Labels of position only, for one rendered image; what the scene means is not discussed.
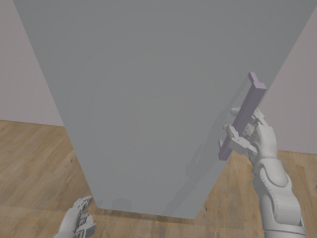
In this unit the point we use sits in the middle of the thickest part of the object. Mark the left robot hand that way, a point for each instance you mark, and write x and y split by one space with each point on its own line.
82 225

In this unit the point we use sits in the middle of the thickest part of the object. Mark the right robot forearm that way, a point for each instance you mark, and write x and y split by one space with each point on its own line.
280 210

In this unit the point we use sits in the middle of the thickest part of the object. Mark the handle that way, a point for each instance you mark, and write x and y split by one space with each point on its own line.
250 104

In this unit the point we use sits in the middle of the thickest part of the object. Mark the right robot hand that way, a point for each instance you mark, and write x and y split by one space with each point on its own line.
258 144

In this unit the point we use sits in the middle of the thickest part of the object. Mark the fridge door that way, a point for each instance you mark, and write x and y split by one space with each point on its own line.
145 87

